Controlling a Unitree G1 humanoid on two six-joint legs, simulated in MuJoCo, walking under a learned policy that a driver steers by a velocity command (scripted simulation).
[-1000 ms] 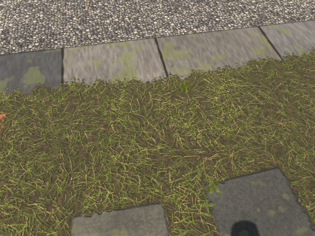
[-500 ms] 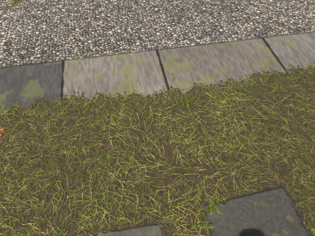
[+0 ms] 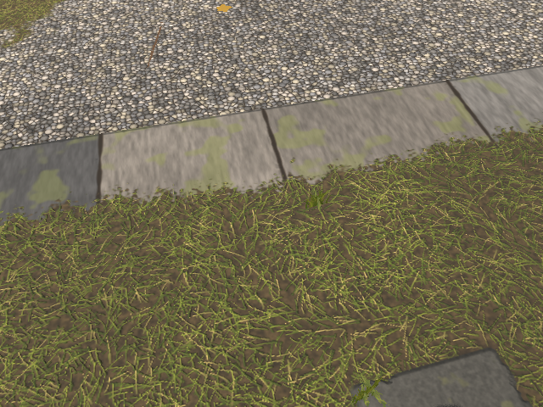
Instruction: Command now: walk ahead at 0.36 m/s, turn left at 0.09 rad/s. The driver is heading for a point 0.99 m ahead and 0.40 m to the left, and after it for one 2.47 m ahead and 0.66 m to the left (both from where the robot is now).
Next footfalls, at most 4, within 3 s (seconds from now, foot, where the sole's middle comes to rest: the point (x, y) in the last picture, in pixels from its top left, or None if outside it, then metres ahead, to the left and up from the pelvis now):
0.02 right None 0.05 -0.11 -0.77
0.52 left None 0.38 0.13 -0.77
1.00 right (265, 338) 0.71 0.06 -0.77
1.48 left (130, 335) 0.73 0.43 -0.77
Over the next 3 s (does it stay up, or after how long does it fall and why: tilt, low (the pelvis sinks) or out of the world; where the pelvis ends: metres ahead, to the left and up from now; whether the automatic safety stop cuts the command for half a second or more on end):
stays up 0.97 0.34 0.01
